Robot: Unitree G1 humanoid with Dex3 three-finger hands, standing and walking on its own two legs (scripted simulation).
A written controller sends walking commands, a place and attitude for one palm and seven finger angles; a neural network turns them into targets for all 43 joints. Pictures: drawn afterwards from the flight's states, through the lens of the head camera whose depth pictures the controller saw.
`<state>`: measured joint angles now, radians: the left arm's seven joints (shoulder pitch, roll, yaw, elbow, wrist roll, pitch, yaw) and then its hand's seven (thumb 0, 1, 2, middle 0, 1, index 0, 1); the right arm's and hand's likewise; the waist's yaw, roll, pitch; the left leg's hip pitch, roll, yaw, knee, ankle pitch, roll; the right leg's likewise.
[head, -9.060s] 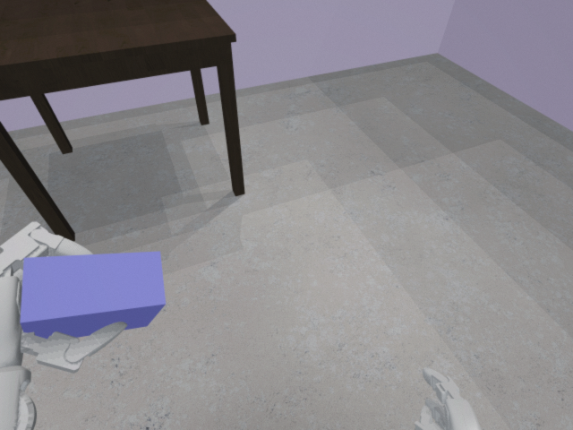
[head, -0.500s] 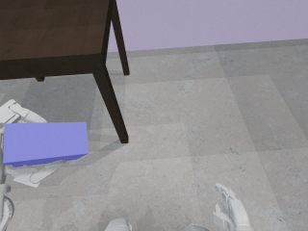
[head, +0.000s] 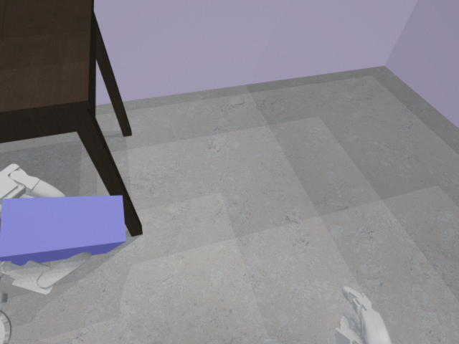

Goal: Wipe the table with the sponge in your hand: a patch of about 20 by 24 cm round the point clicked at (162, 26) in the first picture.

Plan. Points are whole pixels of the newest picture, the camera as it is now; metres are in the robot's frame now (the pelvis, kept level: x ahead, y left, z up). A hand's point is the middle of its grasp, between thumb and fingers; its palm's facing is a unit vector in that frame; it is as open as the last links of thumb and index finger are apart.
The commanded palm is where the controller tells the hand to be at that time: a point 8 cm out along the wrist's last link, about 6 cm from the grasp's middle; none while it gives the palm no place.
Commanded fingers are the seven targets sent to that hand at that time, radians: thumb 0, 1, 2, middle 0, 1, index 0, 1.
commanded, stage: take the last steps up to it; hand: left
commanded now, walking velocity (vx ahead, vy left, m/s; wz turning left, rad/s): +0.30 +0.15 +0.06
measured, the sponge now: (81, 229) +0.22 +0.22 +0.15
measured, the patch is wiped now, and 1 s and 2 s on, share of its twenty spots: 0.00 0.00 0.00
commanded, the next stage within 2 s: come to a stop and stand still in 1.82 s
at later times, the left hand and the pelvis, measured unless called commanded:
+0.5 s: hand (55, 237) +0.20 +0.23 +0.17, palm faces +0.41 -0.79 -0.45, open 10.1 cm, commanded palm +0.15 +0.27 +0.18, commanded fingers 0.00 0.10 1.30 -1.20 -1.60 -1.20 -1.60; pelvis -0.01 -0.01 +0.00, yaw +1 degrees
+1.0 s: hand (47, 186) +0.27 +0.28 +0.16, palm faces +0.42 -0.78 -0.47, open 10.1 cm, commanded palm +0.22 +0.32 +0.18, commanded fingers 0.00 0.10 1.30 -1.20 -1.60 -1.20 -1.60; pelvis +0.07 +0.03 +0.00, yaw +3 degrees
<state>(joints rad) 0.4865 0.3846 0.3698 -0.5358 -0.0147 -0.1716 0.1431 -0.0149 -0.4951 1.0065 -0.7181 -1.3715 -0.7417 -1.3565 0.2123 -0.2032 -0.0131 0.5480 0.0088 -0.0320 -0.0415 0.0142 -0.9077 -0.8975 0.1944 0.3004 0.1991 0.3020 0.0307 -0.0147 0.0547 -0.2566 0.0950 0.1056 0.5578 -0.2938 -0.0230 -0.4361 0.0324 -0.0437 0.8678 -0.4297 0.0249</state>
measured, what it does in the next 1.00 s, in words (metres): steps on the spot: right foot, then left foot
